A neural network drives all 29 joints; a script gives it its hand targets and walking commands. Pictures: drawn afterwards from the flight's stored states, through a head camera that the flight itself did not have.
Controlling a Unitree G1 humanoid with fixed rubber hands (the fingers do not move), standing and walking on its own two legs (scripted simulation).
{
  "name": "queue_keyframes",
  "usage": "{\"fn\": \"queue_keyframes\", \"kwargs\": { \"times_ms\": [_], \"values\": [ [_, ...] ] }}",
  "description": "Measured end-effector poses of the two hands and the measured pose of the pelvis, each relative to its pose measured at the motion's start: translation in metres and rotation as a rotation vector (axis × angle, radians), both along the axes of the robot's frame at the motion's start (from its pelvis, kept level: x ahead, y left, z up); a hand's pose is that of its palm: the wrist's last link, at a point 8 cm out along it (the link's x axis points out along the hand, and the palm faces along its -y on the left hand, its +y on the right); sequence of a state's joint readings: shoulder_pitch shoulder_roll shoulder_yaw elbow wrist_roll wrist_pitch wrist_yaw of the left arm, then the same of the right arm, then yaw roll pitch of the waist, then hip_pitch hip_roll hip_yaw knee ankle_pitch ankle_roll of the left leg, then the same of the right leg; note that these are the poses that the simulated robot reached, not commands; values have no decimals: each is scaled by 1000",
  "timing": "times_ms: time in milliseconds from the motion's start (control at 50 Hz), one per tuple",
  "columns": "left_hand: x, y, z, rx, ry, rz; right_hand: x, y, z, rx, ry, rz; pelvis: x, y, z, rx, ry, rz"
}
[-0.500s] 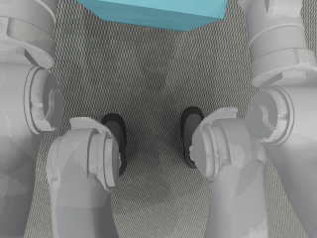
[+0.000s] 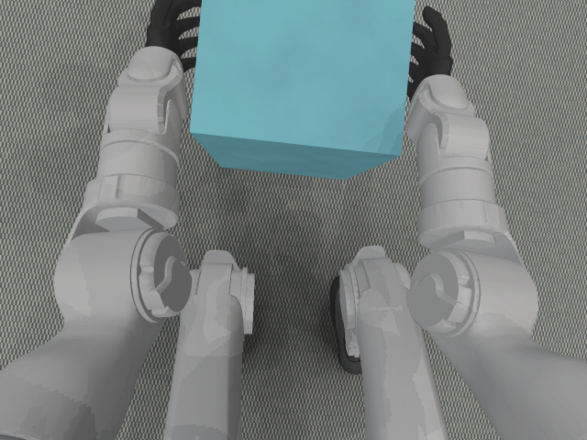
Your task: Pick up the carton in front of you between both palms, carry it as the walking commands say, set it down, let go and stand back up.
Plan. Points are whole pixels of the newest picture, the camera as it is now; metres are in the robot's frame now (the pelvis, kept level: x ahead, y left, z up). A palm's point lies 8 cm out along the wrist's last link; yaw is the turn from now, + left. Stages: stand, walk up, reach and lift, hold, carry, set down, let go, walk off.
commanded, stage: reach and lift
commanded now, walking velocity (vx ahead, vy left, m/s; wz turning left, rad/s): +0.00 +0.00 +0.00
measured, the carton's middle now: (296, 88) +0.54 +0.00 -0.14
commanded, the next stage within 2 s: none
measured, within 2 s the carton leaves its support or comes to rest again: neither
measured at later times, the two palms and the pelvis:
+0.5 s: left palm (111, 27) +0.50 +0.15 +0.06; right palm (510, 51) +0.49 -0.15 +0.07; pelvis +0.01 +0.00 +0.11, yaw +0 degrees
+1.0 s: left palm out of the picture +0.44 +0.15 +0.22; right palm out of the picture +0.44 -0.15 +0.22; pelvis +0.06 +0.00 +0.24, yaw +1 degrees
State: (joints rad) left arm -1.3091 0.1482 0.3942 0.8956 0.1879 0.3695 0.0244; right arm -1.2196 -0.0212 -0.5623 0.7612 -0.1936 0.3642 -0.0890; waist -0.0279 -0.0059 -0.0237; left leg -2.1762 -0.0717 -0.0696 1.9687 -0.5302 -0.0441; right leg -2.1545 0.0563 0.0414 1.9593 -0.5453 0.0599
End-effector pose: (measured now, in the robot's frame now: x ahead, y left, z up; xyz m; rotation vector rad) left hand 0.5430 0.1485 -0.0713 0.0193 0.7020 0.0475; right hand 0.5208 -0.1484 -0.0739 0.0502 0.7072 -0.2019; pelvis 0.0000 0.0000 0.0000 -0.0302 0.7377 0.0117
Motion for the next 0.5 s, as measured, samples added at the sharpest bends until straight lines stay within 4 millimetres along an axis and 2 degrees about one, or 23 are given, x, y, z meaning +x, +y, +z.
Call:
{"fn": "queue_keyframes", "kwargs": {
  "times_ms": [120,240,360,500],
  "values": [
    [-13,-7,33,2,3,-12,-16,-7,33,-7,3,-8,-9,1,28,-2,14,2],
    [-18,-12,56,-4,-15,-9,-20,-12,59,-3,-16,-15,-10,1,46,3,20,-8],
    [-26,-6,88,-6,-20,13,-22,-6,91,-1,-20,2,-1,1,70,8,16,-10],
    [-44,0,134,-16,-9,34,-34,-1,139,-7,-10,19,15,1,108,6,-13,1]
  ]
}}
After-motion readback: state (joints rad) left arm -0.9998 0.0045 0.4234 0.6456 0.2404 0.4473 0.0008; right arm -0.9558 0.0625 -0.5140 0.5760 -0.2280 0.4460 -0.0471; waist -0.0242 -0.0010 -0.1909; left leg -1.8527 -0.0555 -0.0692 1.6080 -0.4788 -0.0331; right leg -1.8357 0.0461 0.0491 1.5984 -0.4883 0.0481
